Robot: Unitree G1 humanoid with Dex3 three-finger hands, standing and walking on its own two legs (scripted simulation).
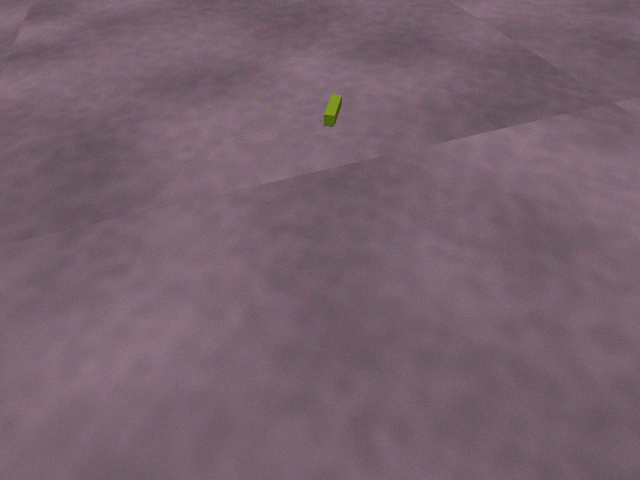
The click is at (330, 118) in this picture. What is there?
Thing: lying carton
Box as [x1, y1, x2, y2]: [324, 94, 341, 124]
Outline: 341,95 331,95 324,113 324,123 334,124 341,104
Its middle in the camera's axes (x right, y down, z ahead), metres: +0.09 -0.77 +2.26
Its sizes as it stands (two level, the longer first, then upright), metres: 0.228 0.063 0.062
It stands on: the floor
